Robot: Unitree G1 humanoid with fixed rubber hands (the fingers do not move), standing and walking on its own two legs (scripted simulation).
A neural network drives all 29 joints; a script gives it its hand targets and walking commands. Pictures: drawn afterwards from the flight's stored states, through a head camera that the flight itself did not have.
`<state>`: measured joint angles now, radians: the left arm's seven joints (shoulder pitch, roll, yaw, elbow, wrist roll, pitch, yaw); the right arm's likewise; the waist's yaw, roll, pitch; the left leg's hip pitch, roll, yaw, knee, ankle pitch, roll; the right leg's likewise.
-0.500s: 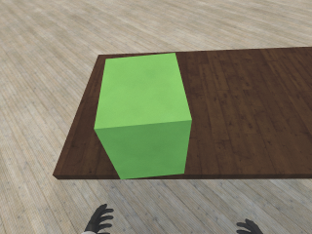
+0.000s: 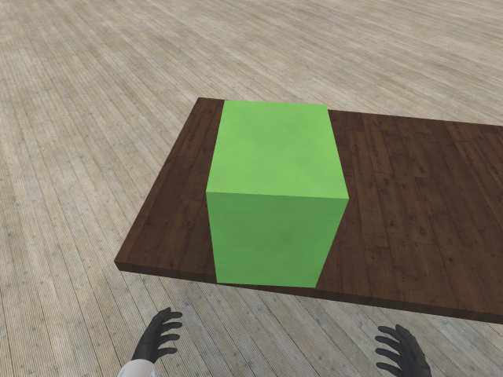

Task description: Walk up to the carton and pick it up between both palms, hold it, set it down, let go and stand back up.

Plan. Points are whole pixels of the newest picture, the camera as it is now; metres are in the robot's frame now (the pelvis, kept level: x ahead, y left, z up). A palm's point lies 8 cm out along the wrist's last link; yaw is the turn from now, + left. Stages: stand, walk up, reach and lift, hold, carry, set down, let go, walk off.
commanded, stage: reach and lift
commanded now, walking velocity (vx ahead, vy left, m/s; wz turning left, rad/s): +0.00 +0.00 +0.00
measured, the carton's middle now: (270, 195) +0.49 +0.00 -0.01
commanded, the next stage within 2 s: none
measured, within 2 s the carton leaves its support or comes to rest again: neither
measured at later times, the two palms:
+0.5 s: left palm (152, 320) +0.23 +0.20 -0.06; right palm (407, 340) +0.21 -0.23 -0.05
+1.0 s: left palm (151, 284) +0.28 +0.21 -0.03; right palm (398, 284) +0.29 -0.22 -0.01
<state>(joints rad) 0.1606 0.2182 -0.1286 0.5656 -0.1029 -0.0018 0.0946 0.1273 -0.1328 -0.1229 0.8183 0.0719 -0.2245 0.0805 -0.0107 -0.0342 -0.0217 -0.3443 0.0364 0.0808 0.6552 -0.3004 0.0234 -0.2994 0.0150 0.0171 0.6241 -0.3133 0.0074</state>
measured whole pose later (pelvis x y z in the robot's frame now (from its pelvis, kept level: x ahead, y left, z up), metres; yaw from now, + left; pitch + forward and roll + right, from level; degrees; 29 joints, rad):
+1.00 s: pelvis +0.02 -0.02 +0.01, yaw +0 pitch +10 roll +0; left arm -0.12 0.27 -0.05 0.83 -0.28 -0.50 0.01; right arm -0.17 -0.15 0.04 0.90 0.23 -0.51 -0.01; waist 0.00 -0.05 -0.11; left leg -0.49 0.04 0.06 0.56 -0.25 -0.01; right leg -0.46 0.04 0.02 0.55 -0.28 -0.02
